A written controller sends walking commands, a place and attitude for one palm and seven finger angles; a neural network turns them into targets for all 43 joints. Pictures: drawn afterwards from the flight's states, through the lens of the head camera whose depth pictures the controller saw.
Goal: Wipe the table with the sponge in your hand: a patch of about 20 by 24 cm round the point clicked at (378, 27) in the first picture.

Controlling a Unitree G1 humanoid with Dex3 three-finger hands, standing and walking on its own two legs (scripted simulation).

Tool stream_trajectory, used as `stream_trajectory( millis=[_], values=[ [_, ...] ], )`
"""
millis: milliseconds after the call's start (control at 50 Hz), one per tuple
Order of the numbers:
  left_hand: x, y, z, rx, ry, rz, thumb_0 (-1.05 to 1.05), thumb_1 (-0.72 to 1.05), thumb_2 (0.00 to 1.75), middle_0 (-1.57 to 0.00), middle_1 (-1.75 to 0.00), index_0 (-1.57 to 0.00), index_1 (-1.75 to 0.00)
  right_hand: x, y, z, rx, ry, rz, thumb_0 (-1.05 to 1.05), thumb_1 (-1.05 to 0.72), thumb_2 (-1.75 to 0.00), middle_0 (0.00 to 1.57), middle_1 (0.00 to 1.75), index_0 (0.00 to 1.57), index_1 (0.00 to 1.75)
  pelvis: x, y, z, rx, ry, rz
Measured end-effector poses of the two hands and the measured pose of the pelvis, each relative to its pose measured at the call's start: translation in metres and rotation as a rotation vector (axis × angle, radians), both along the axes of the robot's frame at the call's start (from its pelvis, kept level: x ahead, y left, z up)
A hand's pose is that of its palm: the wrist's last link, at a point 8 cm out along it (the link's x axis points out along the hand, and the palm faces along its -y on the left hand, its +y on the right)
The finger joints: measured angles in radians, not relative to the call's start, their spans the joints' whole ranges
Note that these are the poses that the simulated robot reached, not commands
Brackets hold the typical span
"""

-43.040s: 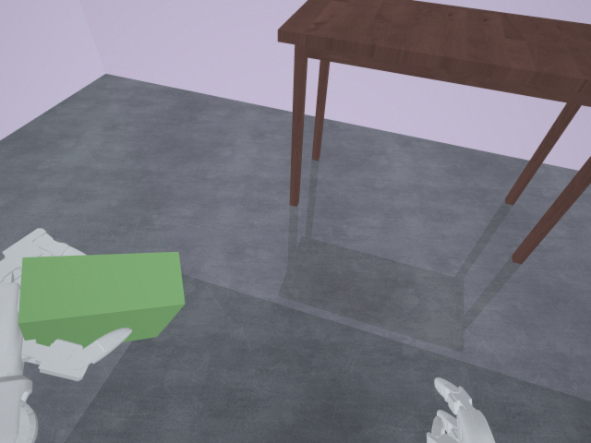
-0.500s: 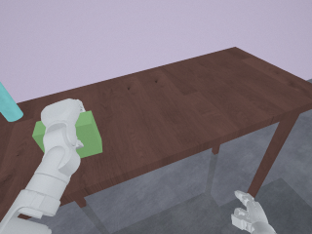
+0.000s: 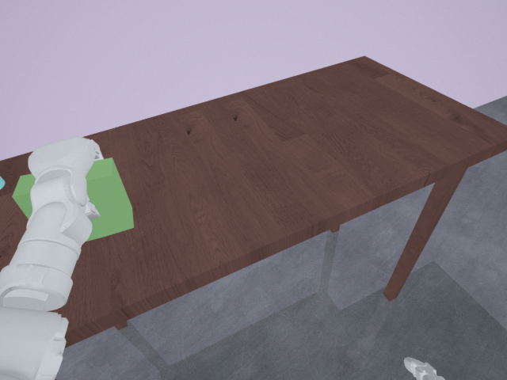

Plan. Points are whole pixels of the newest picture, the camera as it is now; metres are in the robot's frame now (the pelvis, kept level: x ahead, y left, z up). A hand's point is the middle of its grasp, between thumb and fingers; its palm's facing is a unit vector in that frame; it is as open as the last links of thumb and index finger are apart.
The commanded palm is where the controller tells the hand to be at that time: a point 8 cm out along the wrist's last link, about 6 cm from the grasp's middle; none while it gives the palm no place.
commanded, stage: wipe forward along the middle lane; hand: left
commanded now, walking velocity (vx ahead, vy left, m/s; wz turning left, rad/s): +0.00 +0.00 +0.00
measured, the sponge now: (86, 213) +0.37 +0.32 +0.09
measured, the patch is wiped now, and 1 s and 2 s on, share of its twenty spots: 1.00 1.00 1.00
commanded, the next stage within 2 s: slide back across to the first lane in 0.16 s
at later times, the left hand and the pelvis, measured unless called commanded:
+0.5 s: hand (68, 178) +0.40 +0.34 +0.15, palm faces +0.02 -0.06 -1.00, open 9.6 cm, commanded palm +0.36 +0.35 +0.20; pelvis +0.01 +0.04 +0.00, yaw +0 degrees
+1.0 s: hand (29, 188) +0.37 +0.39 +0.15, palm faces -0.01 -0.04 -1.00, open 9.6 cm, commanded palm +0.34 +0.39 +0.21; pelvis +0.03 +0.06 +0.01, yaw +2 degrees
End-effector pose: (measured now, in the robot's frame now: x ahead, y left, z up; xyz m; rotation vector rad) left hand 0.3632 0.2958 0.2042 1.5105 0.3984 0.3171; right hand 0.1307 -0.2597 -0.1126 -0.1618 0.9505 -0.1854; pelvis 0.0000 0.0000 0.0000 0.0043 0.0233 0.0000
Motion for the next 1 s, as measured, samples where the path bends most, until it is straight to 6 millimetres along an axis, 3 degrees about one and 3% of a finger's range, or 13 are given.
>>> stream_trajectory(
  millis=[140,320,520,760,1000],
  values=[
    [0.010,0.009,-0.001,-0.004,-0.004,-0.017,0.00,-0.51,1.08,-0.78,-1.35,-0.81,-1.38,-0.008,0.005,-0.003,0.001,0.039,-0.015,0.01,-0.91,-0.90,0.20,0.30,0.20,0.30,0.003,0.007,0.001,-0.004,0.016,0.000],
    [0.020,0.020,-0.001,-0.007,-0.018,-0.018,0.00,-0.51,1.08,-0.78,-1.35,-0.81,-1.38,0.002,0.023,0.002,0.011,0.032,-0.008,0.01,-0.91,-0.90,0.20,0.30,0.20,0.30,0.006,0.020,0.002,-0.011,0.030,0.001],
    [0.013,0.037,-0.001,-0.025,-0.073,-0.023,0.00,-0.50,1.08,-0.77,-1.37,-0.80,-1.39,0.029,0.047,0.015,0.024,-0.030,0.016,0.01,-0.91,-0.90,0.20,0.30,0.20,0.30,0.013,0.038,0.004,-0.015,0.013,-0.005],
    [-0.001,0.080,0.004,0.007,-0.037,0.050,-0.01,-0.49,1.08,-0.76,-1.37,-0.80,-1.40,0.072,0.078,0.027,0.026,-0.096,0.103,0.01,-0.91,-0.90,0.20,0.30,0.20,0.30,0.020,0.052,0.006,-0.021,0.005,0.020],
    [-0.008,0.088,0.002,0.000,-0.036,0.015,-0.01,-0.49,1.08,-0.76,-1.38,-0.79,-1.40,0.091,0.098,0.028,0.037,-0.097,0.169,0.01,-0.91,-0.90,0.20,0.30,0.20,0.30,0.027,0.058,0.007,-0.023,0.005,0.034]
  ],
)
